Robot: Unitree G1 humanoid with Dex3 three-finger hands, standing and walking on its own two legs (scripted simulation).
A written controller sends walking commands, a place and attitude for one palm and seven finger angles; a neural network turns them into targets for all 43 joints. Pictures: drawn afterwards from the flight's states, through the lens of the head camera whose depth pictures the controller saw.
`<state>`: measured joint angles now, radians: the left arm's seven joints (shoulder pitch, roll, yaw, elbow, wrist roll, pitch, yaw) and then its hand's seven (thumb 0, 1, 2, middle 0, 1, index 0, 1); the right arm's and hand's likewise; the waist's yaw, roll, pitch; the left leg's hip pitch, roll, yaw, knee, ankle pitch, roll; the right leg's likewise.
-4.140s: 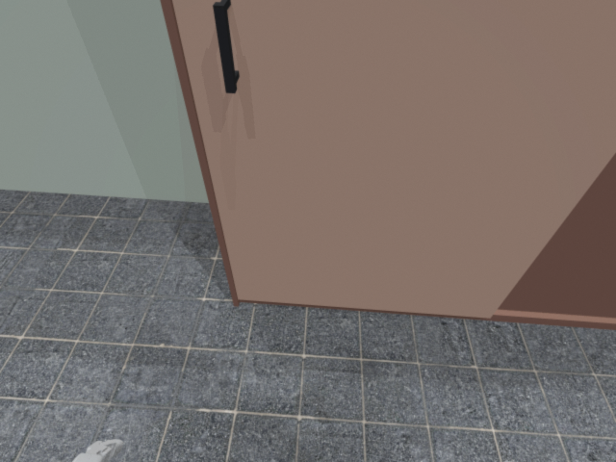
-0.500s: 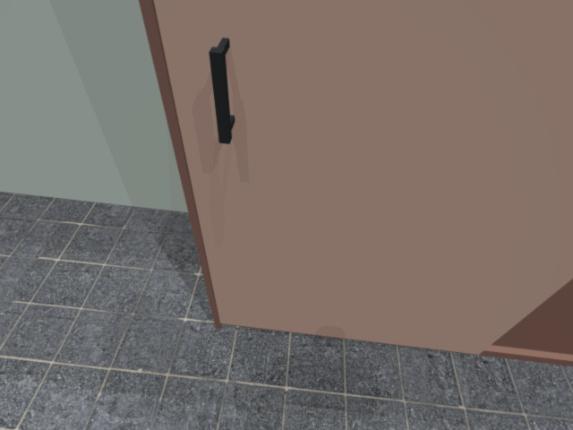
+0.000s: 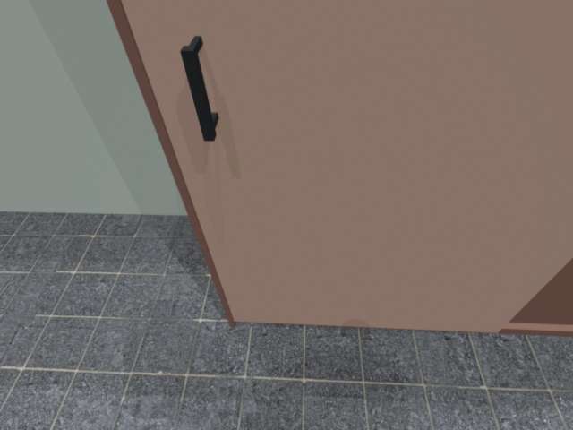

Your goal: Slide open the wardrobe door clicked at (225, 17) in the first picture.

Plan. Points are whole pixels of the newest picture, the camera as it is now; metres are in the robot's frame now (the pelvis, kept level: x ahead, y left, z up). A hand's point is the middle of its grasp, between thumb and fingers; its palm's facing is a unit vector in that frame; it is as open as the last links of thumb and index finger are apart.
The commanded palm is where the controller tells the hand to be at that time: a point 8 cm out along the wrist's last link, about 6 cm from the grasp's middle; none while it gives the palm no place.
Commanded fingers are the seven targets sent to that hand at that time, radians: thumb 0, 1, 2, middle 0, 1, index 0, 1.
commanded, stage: look again from close up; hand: left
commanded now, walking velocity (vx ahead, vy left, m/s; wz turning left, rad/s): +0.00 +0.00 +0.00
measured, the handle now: (203, 90) +0.56 +0.16 +0.20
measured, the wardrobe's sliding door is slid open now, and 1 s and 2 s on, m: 0.00 0.00 0.00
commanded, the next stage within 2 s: shuffle to correct the standing spot in 0.82 s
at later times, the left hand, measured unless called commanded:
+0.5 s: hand out of the picture +0.01 +0.13 -0.17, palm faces +0.02 -0.98 -0.22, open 7.4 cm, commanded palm none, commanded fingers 0.00 0.90 0.90 -0.20 -0.30 -0.20 -0.30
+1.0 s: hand out of the picture +0.03 +0.13 -0.17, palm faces +0.04 -0.97 -0.22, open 7.4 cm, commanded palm none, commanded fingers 0.00 0.90 0.90 -0.20 -0.30 -0.20 -0.30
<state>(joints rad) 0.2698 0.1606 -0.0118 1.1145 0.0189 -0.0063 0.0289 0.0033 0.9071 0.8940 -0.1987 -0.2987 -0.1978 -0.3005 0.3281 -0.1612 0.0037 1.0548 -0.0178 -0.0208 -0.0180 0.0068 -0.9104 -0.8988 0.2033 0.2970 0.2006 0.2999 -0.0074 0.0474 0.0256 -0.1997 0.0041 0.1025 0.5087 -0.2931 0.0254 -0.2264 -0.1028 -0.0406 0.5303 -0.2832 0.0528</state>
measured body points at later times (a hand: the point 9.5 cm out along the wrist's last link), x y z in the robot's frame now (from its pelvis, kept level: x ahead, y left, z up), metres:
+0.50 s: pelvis +0.01 -0.05 +0.00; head +0.02 -0.06 +0.45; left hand +0.01 +0.18 -0.15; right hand +0.02 -0.27 -0.16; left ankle -0.01 +0.10 -0.73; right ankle +0.00 -0.16 -0.73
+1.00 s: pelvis +0.01 -0.05 +0.00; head +0.03 -0.06 +0.45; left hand +0.03 +0.18 -0.15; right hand +0.02 -0.27 -0.16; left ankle -0.01 +0.10 -0.73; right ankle +0.00 -0.16 -0.73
